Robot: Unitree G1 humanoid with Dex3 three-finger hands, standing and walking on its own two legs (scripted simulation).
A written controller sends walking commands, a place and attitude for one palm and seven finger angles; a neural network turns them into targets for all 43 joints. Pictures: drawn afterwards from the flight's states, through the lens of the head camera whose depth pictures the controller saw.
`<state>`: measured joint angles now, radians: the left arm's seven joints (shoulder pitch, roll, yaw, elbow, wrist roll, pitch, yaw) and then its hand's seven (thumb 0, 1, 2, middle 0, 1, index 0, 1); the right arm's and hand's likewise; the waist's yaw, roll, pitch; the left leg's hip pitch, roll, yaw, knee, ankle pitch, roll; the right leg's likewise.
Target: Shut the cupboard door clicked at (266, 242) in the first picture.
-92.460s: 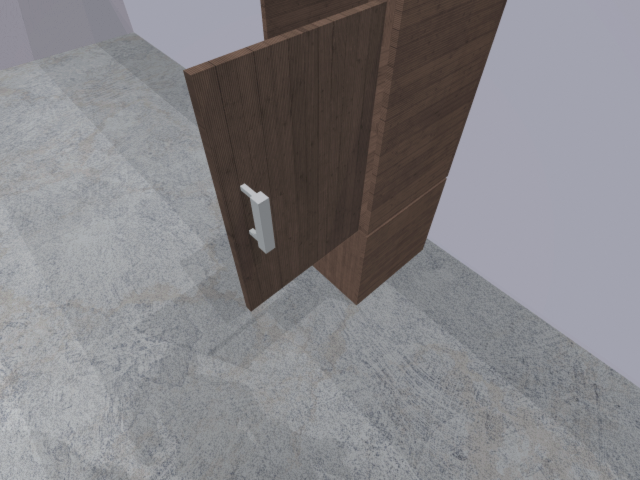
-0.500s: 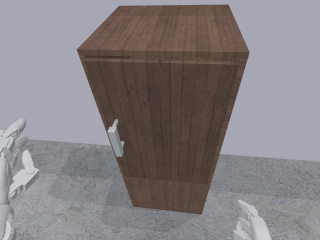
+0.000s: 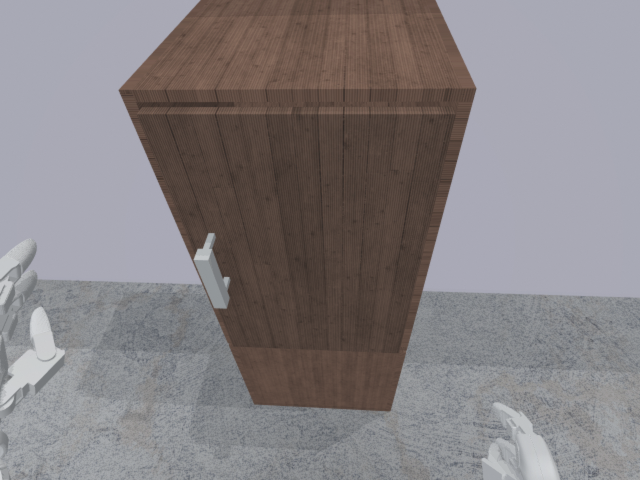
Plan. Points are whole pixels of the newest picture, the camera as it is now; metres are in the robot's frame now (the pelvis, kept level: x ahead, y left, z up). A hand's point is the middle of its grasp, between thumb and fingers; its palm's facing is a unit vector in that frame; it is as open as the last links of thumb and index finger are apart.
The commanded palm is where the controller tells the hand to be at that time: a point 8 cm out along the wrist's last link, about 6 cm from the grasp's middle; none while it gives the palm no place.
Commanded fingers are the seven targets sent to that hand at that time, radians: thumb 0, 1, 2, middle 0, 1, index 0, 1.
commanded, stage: step back with the hand held close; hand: left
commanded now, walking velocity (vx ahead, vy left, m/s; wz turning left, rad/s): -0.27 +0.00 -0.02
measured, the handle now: (216, 271) +0.44 +0.21 -0.03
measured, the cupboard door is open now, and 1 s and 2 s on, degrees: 0 0 0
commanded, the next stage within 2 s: stop stepping back and stand still in 1.04 s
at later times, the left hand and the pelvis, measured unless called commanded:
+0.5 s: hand out of the picture +0.12 +0.29 +0.15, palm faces +0.44 -0.77 -0.46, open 7.4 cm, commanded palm +0.06 +0.32 +0.18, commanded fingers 0.00 0.90 0.90 -0.20 -0.30 -0.20 -0.30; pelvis -0.08 +0.02 -0.01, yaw +1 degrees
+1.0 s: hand out of the picture +0.06 +0.31 +0.18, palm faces +0.49 -0.76 -0.42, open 7.4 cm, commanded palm +0.00 +0.33 +0.18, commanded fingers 0.00 0.90 0.90 -0.20 -0.30 -0.20 -0.30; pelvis -0.14 +0.03 -0.01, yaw +0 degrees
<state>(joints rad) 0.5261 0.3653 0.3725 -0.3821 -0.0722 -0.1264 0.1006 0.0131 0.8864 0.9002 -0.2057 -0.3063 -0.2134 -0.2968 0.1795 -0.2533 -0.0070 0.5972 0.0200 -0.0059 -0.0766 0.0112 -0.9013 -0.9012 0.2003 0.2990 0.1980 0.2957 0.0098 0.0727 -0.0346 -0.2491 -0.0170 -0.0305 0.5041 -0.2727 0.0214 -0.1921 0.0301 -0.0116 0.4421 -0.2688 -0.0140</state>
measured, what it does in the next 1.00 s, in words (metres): walks backwards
